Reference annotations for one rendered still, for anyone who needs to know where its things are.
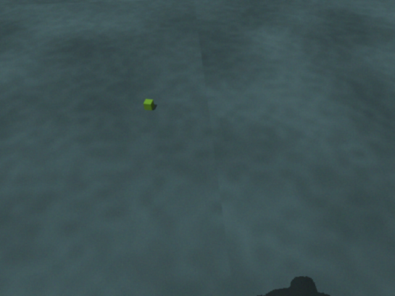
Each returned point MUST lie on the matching cube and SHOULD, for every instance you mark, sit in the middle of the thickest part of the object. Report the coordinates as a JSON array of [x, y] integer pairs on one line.
[[148, 104]]

